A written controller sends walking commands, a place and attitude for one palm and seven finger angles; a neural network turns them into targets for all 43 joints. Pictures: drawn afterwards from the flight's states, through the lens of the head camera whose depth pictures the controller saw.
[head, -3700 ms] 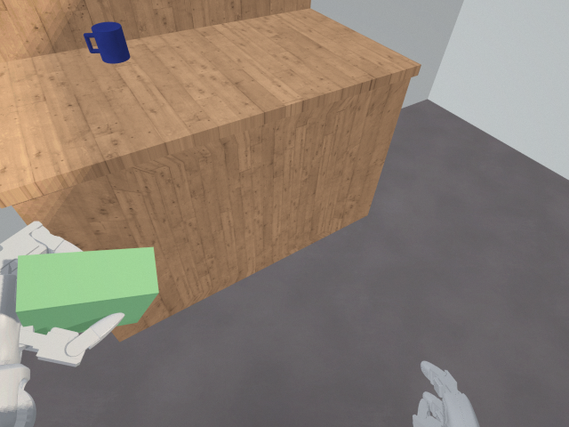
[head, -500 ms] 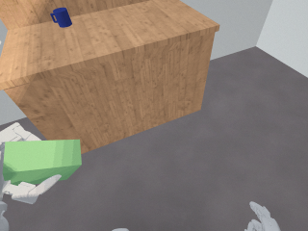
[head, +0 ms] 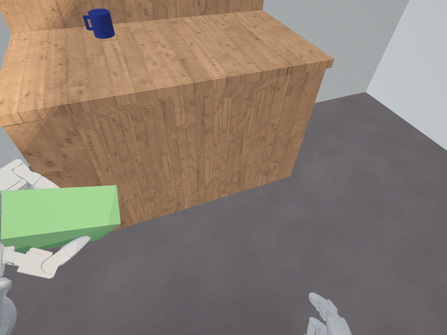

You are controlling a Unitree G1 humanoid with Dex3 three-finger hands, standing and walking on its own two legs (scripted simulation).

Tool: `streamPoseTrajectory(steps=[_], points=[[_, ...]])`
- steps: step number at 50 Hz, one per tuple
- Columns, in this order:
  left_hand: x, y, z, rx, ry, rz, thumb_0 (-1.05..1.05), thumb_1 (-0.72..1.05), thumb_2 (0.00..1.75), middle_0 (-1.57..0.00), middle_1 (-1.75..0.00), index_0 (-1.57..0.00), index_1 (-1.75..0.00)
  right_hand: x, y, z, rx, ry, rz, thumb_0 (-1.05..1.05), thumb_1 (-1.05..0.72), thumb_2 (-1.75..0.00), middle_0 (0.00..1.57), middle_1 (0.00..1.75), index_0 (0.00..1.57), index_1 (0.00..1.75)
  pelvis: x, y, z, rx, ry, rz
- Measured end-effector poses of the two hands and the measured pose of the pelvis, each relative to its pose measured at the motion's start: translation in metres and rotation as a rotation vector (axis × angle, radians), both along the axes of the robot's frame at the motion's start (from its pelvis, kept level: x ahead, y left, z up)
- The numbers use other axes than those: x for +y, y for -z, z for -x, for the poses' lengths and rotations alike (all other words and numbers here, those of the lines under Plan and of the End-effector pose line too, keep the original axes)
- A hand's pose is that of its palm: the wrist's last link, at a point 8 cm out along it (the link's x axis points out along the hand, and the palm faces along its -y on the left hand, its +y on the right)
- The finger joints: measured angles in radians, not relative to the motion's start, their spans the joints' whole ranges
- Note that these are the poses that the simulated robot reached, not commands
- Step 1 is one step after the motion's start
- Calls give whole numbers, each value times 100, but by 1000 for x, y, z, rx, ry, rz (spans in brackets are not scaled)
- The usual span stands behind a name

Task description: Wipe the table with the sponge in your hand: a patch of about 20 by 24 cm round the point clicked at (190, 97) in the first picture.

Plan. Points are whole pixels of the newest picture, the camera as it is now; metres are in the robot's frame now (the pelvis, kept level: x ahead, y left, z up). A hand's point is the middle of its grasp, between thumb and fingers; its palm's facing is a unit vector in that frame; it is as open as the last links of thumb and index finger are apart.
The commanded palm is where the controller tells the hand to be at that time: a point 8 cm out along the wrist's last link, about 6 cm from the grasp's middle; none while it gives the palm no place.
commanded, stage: take the last steps up to it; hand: left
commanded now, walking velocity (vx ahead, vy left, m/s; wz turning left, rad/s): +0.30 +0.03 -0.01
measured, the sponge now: (76, 219) +0.22 +0.22 +0.17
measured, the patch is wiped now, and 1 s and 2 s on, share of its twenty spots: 0.00 0.00 0.00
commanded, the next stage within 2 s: none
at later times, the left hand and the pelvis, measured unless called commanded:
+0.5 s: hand (78, 156) +0.33 +0.26 +0.17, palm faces +0.43 -0.81 -0.39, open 9.2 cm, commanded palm +0.28 +0.29 +0.17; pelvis +0.12 +0.01 -0.02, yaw -1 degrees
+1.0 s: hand (138, 123) +0.44 +0.20 +0.16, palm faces +0.39 -0.80 -0.46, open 9.2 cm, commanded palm +0.38 +0.24 +0.17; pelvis +0.22 -0.04 -0.01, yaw +0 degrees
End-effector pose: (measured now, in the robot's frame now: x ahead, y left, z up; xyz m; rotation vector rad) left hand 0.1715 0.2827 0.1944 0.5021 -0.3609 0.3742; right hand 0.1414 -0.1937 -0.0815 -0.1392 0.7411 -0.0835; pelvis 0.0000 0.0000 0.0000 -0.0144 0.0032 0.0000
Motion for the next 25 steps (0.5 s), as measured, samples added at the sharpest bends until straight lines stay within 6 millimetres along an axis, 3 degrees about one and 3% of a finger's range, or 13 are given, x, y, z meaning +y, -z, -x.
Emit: streamPoseTrajectory(steps=[4, 8, 10, 14, 18, 25], points=[[-11, 4, -20, 58, 6, -30, -1, -43, 103, -83, -137, -84, -137, -7, 14, -12, 46, -3, -13, 1, -90, -89, 21, 30, 20, 30, -7, 3, -19, 3, 11, 5], [-24, 15, -44, 66, 6, -61, -1, -43, 103, -84, -137, -84, -136, -29, 38, -32, 87, -6, 3, 1, -90, -89, 21, 30, 21, 30, -17, 19, -34, -9, -10, 6], [-28, 18, -55, 71, 13, -37, -1, -43, 103, -84, -137, -84, -136, -41, 41, -42, 109, -2, 31, 1, -90, -89, 21, 30, 20, 30, -17, 19, -38, -18, -15, 0], [-28, 15, -69, 98, 30, -39, -1, -43, 103, -84, -137, -84, -136, -60, 26, -62, 109, 35, 78, 2, -90, -90, 20, 30, 20, 30, -15, 11, -55, -12, 0, -21], [-20, 6, -82, 76, 47, -53, -1, -43, 103, -84, -137, -84, -136, -67, 5, -84, 80, 52, 138, 1, -91, -90, 20, 30, 20, 30, -9, 6, -76, -1, 0, -32], [12, 9, -117, -49, 20, -18, -1, -43, 103, -84, -136, -84, -136, -49, -5, -130, -3, 88, 184, 1, -91, -90, 20, 30, 20, 30, 14, 17, -118, -25, 12, -26]])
